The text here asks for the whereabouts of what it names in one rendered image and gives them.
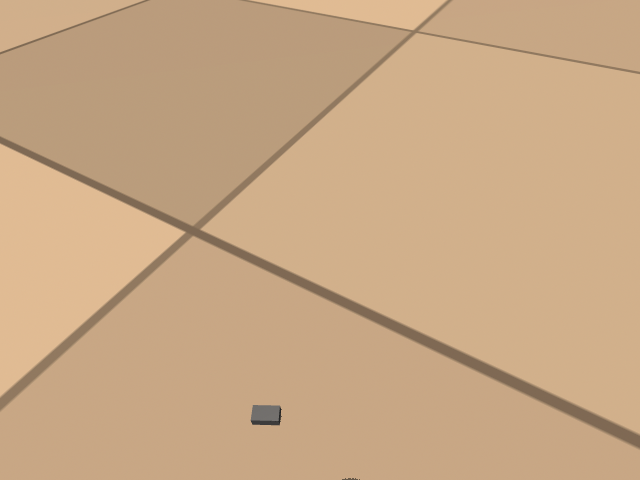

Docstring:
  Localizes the small box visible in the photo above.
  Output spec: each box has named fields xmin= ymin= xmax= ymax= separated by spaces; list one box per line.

xmin=251 ymin=405 xmax=281 ymax=425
